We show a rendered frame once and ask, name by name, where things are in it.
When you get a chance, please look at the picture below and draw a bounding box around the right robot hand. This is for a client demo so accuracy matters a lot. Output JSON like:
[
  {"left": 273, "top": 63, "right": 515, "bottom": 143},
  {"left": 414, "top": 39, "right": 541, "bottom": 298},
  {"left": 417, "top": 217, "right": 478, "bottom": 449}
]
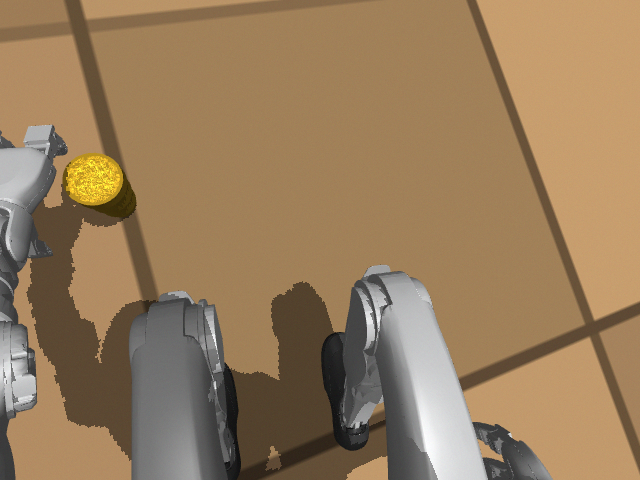
[{"left": 472, "top": 422, "right": 553, "bottom": 480}]

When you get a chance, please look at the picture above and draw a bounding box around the cup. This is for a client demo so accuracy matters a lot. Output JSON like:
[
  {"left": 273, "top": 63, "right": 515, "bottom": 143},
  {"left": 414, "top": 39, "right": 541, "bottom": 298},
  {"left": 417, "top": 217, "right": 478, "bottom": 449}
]
[{"left": 62, "top": 153, "right": 136, "bottom": 217}]

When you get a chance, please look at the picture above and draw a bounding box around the left robot arm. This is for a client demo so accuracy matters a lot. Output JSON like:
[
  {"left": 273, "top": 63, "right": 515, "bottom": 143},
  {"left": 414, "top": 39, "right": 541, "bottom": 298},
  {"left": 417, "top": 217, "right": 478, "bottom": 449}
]
[{"left": 0, "top": 200, "right": 37, "bottom": 480}]

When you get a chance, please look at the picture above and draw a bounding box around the left robot hand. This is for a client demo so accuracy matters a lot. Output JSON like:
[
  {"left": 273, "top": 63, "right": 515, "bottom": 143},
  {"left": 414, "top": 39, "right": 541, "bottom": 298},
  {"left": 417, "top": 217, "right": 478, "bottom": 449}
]
[{"left": 0, "top": 125, "right": 68, "bottom": 258}]

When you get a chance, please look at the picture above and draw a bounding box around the right robot foot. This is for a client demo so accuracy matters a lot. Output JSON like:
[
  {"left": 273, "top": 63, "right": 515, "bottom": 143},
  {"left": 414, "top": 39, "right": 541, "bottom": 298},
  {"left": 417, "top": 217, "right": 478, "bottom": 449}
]
[{"left": 321, "top": 332, "right": 369, "bottom": 451}]

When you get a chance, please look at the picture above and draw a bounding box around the left robot foot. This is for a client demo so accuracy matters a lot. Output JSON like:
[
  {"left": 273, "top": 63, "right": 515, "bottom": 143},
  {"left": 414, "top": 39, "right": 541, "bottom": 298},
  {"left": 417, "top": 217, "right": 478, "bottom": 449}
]
[{"left": 223, "top": 362, "right": 241, "bottom": 480}]

